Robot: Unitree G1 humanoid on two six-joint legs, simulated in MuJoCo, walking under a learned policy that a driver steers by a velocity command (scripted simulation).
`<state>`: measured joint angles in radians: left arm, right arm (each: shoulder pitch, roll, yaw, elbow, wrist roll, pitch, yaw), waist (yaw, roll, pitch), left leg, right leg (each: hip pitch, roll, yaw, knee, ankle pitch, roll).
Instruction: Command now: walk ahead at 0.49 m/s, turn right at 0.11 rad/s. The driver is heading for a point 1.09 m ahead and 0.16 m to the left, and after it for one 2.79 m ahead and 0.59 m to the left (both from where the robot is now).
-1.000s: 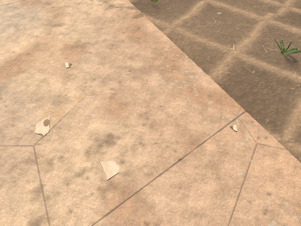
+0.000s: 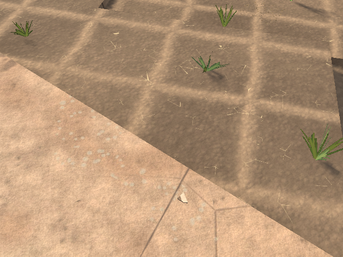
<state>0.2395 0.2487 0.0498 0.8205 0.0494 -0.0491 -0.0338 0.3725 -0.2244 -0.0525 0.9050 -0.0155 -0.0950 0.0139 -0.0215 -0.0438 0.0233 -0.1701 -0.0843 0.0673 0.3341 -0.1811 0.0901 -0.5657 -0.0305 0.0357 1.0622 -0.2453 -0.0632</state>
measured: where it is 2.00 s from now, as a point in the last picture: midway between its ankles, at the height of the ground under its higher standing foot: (142, 202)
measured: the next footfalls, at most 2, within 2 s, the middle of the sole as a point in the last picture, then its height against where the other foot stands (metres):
right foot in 0.28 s outside the picture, level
left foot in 0.84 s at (147, 238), level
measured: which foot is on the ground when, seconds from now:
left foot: down 0.00-0.30, up 0.32-0.82, down 0.84-1.00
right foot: up 0.00-0.26, down 0.28-0.82, up 0.84-1.00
